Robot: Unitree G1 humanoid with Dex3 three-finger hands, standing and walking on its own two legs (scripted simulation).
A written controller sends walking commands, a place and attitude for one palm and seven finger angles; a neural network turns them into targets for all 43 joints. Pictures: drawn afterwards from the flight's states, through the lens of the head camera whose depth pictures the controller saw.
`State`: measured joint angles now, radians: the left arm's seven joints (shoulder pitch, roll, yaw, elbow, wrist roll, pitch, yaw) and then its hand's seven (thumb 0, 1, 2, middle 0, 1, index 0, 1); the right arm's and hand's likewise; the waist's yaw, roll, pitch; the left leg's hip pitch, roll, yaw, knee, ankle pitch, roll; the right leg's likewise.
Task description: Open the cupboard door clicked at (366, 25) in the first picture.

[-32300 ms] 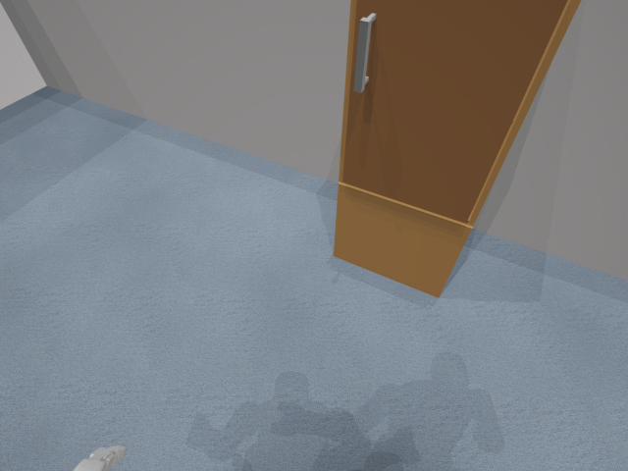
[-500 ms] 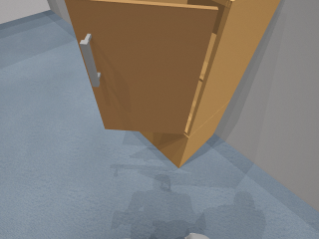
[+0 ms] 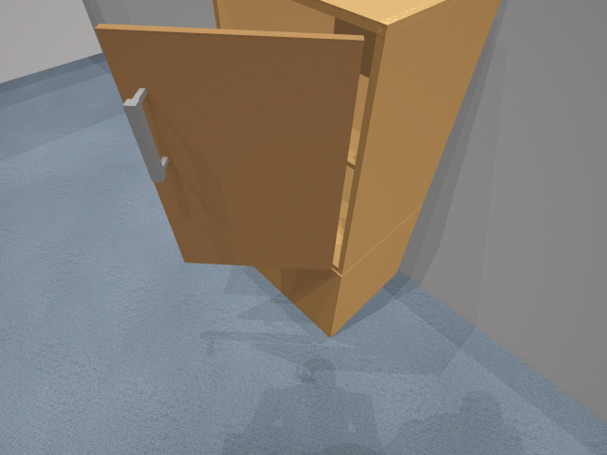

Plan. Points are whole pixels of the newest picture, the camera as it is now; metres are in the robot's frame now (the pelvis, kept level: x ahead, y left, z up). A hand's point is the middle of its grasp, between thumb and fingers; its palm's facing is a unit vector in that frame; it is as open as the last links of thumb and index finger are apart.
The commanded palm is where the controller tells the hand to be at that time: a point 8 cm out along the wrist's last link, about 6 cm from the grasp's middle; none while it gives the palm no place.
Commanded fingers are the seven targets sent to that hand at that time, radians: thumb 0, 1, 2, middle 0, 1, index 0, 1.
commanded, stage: come to a stop and stand still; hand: left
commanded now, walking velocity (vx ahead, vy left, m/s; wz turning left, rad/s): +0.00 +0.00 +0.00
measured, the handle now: (150, 137) +0.59 +0.30 +0.08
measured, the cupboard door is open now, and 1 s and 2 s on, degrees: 43 43 43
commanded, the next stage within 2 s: look again from close up in 0.18 s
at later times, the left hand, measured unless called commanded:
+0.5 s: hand out of the picture +0.00 +0.17 -0.18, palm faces +0.02 -0.98 -0.17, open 7.4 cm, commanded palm none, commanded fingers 0.00 0.90 0.90 -0.20 -0.30 -0.20 -0.30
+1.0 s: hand out of the picture -0.03 +0.20 -0.18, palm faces +0.02 -0.98 -0.18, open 7.4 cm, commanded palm none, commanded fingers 0.00 0.90 0.90 -0.20 -0.30 -0.20 -0.30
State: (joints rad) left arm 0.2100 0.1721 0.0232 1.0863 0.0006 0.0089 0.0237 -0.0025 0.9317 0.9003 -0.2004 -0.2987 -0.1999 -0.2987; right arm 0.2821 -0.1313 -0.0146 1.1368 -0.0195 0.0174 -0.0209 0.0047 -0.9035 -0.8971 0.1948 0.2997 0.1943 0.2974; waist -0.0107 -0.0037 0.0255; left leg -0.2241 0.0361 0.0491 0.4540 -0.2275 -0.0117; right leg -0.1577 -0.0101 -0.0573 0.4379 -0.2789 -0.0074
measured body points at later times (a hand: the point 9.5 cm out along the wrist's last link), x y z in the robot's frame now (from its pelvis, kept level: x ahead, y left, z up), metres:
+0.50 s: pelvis +0.00 +0.01 -0.01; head +0.01 +0.01 +0.44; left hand +0.00 +0.22 -0.17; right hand +0.03 -0.22 -0.16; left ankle +0.01 +0.12 -0.74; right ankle -0.03 -0.11 -0.74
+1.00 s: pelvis -0.02 +0.03 -0.01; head -0.02 +0.04 +0.44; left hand -0.03 +0.26 -0.17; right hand -0.02 -0.20 -0.16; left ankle +0.01 +0.12 -0.74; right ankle -0.03 -0.11 -0.74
